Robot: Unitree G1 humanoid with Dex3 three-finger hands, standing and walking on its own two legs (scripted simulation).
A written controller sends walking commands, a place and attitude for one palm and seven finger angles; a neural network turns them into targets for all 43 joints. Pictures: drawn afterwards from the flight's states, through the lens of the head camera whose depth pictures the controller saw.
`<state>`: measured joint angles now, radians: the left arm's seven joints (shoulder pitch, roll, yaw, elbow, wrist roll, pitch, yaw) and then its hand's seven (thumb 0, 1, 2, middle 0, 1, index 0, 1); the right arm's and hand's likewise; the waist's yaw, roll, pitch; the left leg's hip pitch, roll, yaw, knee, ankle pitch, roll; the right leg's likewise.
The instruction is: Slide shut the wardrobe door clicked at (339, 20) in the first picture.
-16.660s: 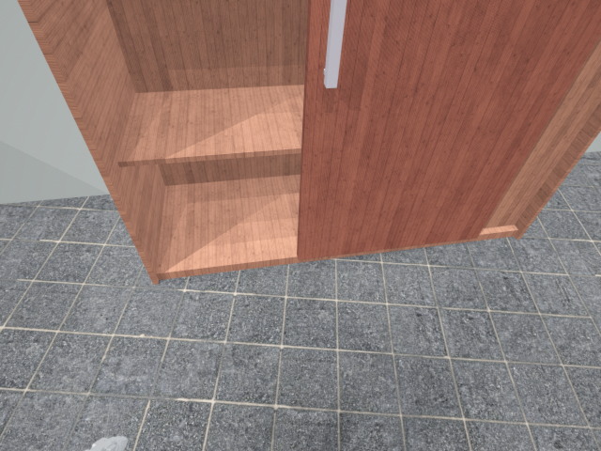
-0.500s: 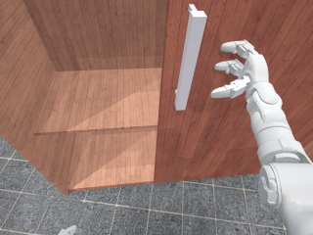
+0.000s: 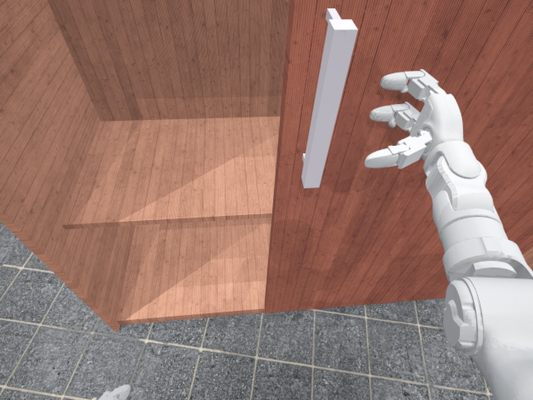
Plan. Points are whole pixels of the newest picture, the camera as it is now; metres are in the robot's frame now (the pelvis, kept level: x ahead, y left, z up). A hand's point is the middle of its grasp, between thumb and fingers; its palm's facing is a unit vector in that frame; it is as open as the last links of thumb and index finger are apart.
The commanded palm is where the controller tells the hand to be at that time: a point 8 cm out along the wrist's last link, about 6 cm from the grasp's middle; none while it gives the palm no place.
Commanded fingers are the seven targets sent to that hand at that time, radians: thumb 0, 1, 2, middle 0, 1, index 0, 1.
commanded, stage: move the hooked fingers beside the handle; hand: right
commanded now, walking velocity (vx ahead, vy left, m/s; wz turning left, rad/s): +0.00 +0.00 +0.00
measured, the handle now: (319, 110) +0.48 -0.03 +0.19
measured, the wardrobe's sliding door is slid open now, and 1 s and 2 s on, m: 0.53 0.53 0.51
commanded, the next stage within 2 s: feel for the door with the fingertips in 0.82 s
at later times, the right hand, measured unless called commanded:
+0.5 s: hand (390, 125) +0.46 -0.13 +0.19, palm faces -0.08 +1.00 -0.04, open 13.5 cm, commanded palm +0.48 -0.14 +0.17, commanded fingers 0.00 0.50 -0.30 0.30 1.20 0.30 1.20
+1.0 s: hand (390, 125) +0.46 -0.13 +0.19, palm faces -0.09 +1.00 -0.05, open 13.6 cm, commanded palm +0.47 -0.14 +0.17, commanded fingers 0.00 0.50 -0.30 0.30 1.20 0.30 1.20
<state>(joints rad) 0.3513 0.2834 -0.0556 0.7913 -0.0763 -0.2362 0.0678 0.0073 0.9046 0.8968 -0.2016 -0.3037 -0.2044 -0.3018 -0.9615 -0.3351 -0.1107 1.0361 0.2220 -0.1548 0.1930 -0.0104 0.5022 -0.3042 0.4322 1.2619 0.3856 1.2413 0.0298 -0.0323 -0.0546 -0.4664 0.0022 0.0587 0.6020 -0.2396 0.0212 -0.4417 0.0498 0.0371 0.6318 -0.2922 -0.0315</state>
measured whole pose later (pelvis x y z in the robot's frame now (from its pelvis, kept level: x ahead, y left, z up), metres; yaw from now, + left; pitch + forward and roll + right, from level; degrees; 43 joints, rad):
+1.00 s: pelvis +0.01 +0.00 +0.00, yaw -1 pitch +5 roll +0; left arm 0.34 0.28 -0.05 0.80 -0.06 -0.24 0.05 0.01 0.90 0.90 -0.20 -0.30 -0.20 -0.30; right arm -0.95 -0.31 -0.08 1.03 0.22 -0.18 0.17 -0.01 0.50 -0.30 0.42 1.29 0.36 1.27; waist 0.02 -0.03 -0.05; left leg -0.45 0.01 0.07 0.61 -0.26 0.02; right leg -0.42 0.06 0.05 0.63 -0.30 -0.03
